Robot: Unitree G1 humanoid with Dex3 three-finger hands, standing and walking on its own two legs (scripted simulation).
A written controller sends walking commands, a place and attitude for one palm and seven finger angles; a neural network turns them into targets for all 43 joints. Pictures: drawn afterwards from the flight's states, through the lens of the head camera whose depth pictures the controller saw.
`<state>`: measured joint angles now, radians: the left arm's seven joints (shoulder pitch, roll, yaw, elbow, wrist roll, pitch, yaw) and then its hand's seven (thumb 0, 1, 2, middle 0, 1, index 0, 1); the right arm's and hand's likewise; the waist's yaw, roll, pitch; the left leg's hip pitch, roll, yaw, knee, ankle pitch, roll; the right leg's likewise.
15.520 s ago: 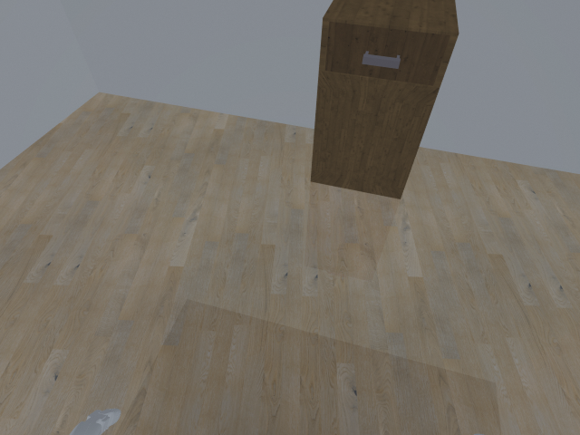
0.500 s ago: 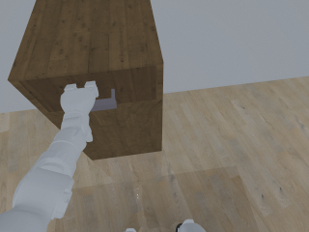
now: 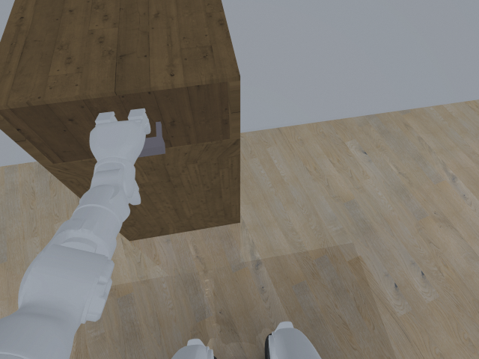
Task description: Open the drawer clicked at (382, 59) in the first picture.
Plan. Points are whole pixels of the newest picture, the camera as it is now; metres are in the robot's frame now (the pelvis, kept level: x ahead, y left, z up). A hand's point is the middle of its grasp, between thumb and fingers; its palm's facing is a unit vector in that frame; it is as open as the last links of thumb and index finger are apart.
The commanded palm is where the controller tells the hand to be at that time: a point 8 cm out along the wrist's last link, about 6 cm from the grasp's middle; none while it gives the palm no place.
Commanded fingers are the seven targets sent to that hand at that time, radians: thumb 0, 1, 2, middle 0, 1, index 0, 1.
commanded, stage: lower the fingers behind the handle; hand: left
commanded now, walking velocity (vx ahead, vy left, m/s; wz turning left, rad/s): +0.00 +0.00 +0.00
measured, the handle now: (131, 139) +0.54 +0.19 -0.03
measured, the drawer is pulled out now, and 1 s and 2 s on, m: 0.00 0.00 0.00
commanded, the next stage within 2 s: close the thumb around the handle in 0.94 s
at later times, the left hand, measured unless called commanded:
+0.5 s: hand (133, 167) +0.49 +0.19 -0.05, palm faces -0.07 -0.02 -1.00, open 13.8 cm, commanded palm +0.47 +0.18 -0.01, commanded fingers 0.00 -0.50 0.30 -0.30 -1.20 -0.30 -1.20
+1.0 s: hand (134, 167) +0.49 +0.19 -0.05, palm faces -0.05 -0.02 -1.00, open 13.8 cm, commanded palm +0.46 +0.18 -0.01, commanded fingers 0.00 -0.50 0.30 -0.30 -1.20 -0.30 -1.20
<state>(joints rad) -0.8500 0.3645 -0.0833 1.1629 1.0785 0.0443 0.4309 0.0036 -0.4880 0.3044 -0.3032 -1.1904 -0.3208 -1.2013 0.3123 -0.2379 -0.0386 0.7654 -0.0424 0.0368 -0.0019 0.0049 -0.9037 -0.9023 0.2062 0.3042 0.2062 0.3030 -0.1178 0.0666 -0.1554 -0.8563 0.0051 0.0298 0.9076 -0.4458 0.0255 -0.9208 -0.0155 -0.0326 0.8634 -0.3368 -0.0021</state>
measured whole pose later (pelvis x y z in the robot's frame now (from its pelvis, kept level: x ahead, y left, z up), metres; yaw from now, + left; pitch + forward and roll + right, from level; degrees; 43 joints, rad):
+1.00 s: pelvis +0.00 +0.00 -0.03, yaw +0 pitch +27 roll -1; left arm -0.85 0.37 -0.04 1.16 1.10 0.05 0.51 0.00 -0.49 0.30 -0.30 -1.20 -0.31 -1.20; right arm 0.30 -0.25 -0.04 0.76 -0.06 0.03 0.03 0.00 -0.90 -0.90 0.21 0.30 0.21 0.30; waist -0.13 0.07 -0.17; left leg -1.02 0.01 0.02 1.07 -0.51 0.03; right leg -1.08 -0.01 -0.04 1.01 -0.39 0.00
